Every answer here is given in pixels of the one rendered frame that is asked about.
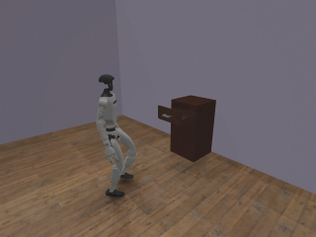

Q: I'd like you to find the left robot foot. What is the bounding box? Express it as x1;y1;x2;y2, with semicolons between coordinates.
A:
120;172;133;179

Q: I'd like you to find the cabinet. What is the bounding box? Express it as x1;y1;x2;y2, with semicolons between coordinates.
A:
170;95;216;162

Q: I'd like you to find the right robot hand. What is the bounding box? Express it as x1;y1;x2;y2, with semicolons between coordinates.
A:
105;146;119;164

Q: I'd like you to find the robot right shin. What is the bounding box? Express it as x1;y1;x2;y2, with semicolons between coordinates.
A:
110;167;123;192

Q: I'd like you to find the right robot upper arm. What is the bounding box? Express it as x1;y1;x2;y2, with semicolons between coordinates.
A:
96;97;109;126

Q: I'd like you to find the robot right forearm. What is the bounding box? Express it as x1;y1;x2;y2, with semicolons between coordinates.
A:
97;120;111;148

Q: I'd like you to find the drawer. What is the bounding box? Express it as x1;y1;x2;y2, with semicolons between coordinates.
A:
158;105;196;126

